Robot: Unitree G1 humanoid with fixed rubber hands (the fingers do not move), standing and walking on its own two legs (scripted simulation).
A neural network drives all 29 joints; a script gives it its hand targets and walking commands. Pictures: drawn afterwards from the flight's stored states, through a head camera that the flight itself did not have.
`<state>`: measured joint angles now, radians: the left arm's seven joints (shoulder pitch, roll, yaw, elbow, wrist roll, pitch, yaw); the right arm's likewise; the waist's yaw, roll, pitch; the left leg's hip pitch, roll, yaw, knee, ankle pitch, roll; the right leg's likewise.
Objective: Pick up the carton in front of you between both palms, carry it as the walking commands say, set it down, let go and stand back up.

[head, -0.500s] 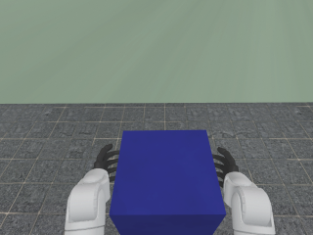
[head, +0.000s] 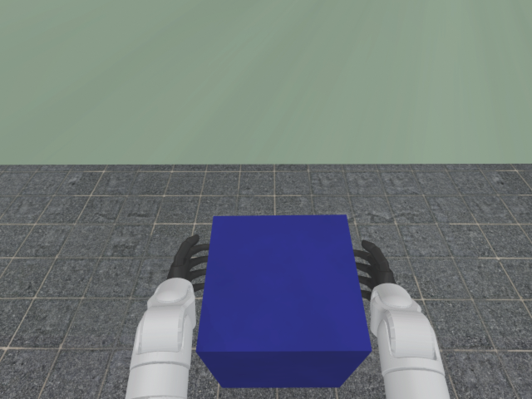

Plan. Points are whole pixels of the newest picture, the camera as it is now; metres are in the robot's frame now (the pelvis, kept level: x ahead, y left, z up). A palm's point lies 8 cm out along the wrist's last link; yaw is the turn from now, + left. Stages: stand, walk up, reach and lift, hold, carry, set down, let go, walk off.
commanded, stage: carry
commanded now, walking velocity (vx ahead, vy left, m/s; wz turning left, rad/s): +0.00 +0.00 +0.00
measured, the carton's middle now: (280, 307) +0.30 +0.00 -0.04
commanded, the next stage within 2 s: hold in 1.16 s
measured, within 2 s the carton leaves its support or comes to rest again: neither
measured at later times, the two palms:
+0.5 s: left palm (163, 315) +0.25 +0.16 +0.04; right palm (381, 320) +0.24 -0.14 +0.04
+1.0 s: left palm (161, 330) +0.23 +0.16 +0.04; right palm (386, 336) +0.22 -0.14 +0.04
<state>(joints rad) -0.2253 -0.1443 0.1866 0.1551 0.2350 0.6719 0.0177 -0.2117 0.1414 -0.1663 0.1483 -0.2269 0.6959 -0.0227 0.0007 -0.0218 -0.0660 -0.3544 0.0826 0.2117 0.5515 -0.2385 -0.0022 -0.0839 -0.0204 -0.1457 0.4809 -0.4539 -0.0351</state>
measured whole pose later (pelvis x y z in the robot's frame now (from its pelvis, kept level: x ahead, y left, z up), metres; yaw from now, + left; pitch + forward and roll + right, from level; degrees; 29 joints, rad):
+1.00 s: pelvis -0.06 +0.01 +0.00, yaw +0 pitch +1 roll +0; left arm -0.22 -0.14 0.18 0.16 0.24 0.73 0.02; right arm -0.20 0.14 -0.16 0.16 -0.23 0.74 -0.02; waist 0.00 -0.01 -0.08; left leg -0.39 0.09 0.21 0.50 -0.12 0.03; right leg -0.17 -0.01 -0.15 0.54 -0.39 -0.04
